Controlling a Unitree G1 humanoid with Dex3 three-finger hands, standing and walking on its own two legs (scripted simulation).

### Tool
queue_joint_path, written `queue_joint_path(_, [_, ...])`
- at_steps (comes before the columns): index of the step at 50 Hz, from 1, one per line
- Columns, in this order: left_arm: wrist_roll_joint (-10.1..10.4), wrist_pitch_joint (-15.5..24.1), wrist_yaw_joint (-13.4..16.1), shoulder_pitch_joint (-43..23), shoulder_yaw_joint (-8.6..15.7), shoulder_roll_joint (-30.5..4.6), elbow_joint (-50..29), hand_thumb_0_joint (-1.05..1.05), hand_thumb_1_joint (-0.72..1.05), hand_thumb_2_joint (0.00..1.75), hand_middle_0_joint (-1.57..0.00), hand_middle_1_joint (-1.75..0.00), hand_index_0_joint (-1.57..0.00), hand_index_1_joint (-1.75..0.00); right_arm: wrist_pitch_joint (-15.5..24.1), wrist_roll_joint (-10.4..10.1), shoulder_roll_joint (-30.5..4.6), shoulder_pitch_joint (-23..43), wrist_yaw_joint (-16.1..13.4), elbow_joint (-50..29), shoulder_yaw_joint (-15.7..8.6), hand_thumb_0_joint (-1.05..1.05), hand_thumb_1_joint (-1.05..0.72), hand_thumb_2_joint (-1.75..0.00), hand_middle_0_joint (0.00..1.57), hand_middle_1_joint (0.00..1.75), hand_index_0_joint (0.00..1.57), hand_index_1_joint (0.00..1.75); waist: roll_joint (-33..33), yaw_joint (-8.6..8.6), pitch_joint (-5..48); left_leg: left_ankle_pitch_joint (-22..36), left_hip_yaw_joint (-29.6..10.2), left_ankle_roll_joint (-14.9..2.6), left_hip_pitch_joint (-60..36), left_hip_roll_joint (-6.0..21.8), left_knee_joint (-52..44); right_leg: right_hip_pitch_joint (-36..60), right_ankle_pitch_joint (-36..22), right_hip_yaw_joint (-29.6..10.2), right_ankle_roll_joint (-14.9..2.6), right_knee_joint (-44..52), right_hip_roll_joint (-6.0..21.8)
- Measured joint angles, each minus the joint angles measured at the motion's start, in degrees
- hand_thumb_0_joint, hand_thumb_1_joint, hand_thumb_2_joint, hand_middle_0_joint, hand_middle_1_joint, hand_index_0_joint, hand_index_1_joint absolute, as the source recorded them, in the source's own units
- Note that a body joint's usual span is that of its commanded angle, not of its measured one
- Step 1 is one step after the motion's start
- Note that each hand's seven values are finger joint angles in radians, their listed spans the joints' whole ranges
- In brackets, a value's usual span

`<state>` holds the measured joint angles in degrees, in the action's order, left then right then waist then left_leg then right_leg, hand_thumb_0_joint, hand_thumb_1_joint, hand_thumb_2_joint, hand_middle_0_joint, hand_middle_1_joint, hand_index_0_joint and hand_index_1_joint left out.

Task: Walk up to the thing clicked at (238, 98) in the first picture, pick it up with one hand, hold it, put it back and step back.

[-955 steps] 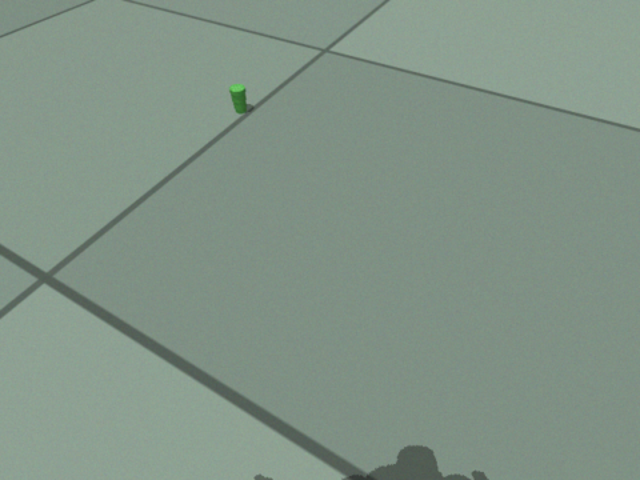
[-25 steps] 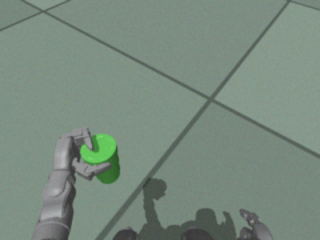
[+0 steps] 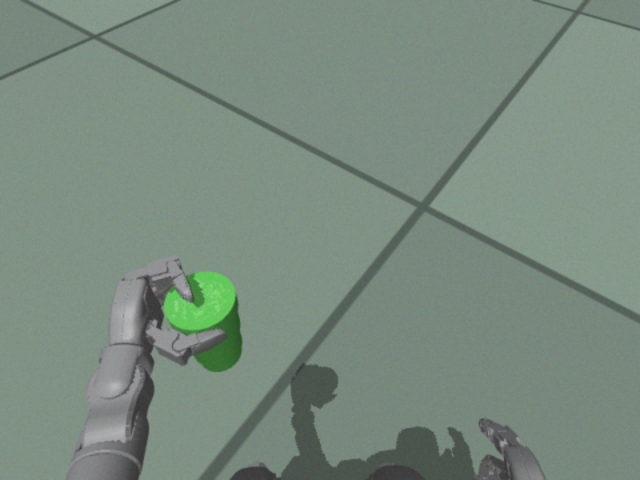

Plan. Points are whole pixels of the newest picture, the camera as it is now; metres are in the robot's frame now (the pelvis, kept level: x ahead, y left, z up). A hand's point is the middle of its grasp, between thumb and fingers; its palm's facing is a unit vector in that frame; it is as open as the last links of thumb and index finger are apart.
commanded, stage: hold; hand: left
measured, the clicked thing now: (211, 328) +0.32 +0.15 -0.04
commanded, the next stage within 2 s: none
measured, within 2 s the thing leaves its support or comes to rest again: neither
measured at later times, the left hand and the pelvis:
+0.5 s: hand (182, 313) +0.31 +0.17 +0.04, palm faces +0.02 -1.00 -0.05, open 7.8 cm; pelvis -0.01 +0.00 +0.01, yaw +0 degrees
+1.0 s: hand (178, 310) +0.31 +0.18 +0.04, palm faces +0.04 -1.00 -0.04, open 7.7 cm; pelvis -0.01 +0.01 +0.01, yaw +0 degrees
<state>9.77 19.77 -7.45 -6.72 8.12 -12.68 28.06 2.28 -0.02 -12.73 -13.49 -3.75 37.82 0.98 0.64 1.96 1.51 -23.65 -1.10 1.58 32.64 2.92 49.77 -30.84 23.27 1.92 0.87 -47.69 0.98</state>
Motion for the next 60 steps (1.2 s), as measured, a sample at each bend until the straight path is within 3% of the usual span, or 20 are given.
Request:
queue_joint_path(24, [-0.6, -0.7, 0.5, 2.2, -1.0, -0.3, -2.7, -0.02, -0.47, 0.88, -0.58, -1.07, -1.22, -1.38, 0.9, 0.0, 0.1, 0.4, -0.1, 1.0, 0.0, 0.01, -0.92, -0.9, 0.2, 0.3, 0.2, 0.3, -0.1, -0.2, -0.8, 1.4, -0.1, -0.11, -2.7, -0.3, -2.2, 2.8, -1.3, 0.1, 0.1, 2.1, 0.2])
queue_joint_path(47, [-0.2, -0.6, 1.2, 0.4, -0.7, -0.1, -0.5, -0.02, -0.48, 0.88, -0.6, -1.07, -1.24, -1.39, 1.6, -0.2, 0.2, -0.6, 0.6, 1.9, -0.2, 0.01, -0.93, -0.9, 0.2, 0.3, 0.2, 0.3, -0.1, -0.26, -1.0, 1.7, 0.3, -0.55, -3.4, -0.4, -2.6, 3.5, -1.9, -0.3, 0.51, 3.0, 0.3])
queue_joint_path(54, [-1.0, -0.7, 0.8, -0.1, -1.1, -0.7, -0.6, -0.02, -0.48, 0.88, -0.6, -1.07, -1.24, -1.39, 1.8, 0.1, 0.2, -0.4, 0.8, 1.7, -0.3, 0.01, -0.93, -0.9, 0.2, 0.3, 0.2, 0.3, -0.2, -0.2, -1.4, 1.8, 0.3, -0.54, -2.9, -0.4, -2.3, 3.1, -2.1, -0.3, 0.5, 2.8, 0.3])
queue_joint_path(60, [-0.3, -0.6, 1.3, -0.6, -0.8, -0.2, 0.0, -0.01, -0.49, 0.88, -0.61, -1.07, -1.23, -1.38, 2.0, 0.0, 0.1, -0.7, 0.7, 2.2, -0.2, 0.01, -0.93, -0.9, 0.2, 0.3, 0.2, 0.3, -0.1, -0.19, -0.8, 1.9, 0.2, -0.56, -3.0, -0.4, -2.4, 3.3, -2.2, -0.3, 0.51, 2.9, 0.3])
